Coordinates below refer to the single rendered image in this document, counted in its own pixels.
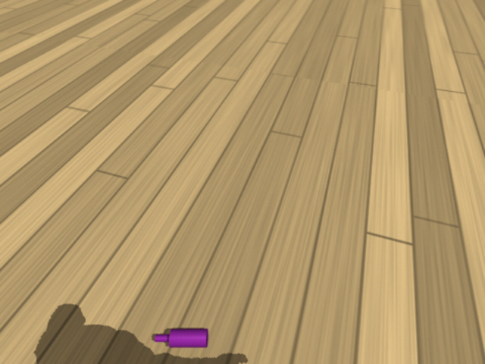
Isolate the bottle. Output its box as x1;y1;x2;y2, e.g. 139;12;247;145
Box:
155;328;208;347

